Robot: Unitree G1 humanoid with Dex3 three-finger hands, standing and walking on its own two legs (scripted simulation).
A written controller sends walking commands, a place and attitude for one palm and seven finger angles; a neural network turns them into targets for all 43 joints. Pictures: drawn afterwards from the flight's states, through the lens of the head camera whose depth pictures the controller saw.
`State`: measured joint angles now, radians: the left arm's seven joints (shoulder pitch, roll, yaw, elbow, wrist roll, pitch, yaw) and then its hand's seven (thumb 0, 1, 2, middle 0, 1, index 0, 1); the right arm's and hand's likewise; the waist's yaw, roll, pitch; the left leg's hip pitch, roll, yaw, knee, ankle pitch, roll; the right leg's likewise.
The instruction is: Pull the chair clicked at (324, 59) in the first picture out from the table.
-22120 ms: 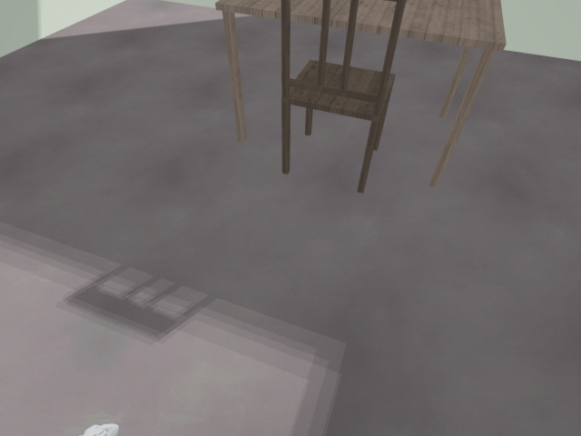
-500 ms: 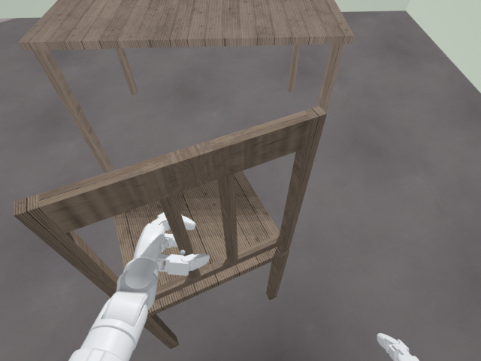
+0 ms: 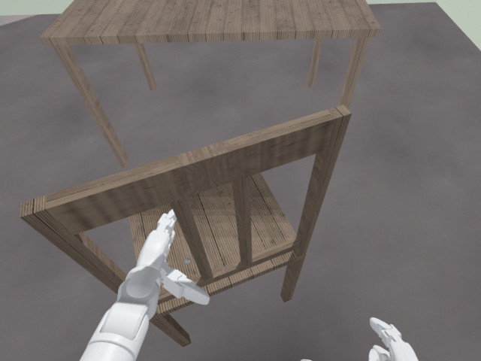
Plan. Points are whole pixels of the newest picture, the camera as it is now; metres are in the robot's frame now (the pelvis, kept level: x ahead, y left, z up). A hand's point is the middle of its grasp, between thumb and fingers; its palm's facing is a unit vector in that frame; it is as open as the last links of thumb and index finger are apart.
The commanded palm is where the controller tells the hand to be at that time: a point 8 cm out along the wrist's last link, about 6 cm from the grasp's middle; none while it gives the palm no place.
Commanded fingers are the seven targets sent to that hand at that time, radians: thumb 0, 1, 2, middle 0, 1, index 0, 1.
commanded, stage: draw the fingers out of the gap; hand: left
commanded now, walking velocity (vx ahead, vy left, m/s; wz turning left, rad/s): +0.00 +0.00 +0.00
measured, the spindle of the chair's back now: (195, 245) +0.33 +0.10 -0.04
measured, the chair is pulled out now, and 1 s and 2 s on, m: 0.62 0.62 0.62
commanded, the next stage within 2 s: draw the hand back to the body in 0.82 s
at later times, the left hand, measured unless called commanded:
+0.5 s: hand (178, 312) +0.21 +0.11 -0.03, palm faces -0.11 -0.96 -0.24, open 17.5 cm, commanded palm +0.20 +0.16 +0.00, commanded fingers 0.00 -0.55 0.20 0.00 0.00 0.00 0.00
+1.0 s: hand (171, 357) +0.15 +0.11 -0.02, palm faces -0.05 -0.99 -0.15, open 17.5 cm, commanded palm +0.13 +0.17 +0.01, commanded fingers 0.00 -0.55 0.20 0.00 0.00 0.00 0.00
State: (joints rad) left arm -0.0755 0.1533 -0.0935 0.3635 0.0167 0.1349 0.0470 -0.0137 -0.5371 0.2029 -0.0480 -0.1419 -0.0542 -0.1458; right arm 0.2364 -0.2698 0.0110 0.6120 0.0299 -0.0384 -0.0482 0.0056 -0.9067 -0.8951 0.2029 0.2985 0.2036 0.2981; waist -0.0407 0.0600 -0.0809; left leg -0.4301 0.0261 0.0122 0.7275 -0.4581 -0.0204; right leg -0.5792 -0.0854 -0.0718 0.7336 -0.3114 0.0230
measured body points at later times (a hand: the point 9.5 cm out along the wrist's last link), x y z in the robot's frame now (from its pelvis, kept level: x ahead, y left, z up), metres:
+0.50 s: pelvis +0.00 +0.00 -0.01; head +0.03 -0.03 +0.44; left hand +0.21 +0.16 -0.01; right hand +0.16 -0.25 -0.10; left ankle -0.06 +0.13 -0.71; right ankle +0.03 -0.14 -0.71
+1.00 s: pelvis -0.02 -0.01 -0.02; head +0.01 -0.03 +0.43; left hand +0.15 +0.16 +0.00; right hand +0.16 -0.25 -0.09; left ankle -0.06 +0.13 -0.71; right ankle +0.03 -0.14 -0.71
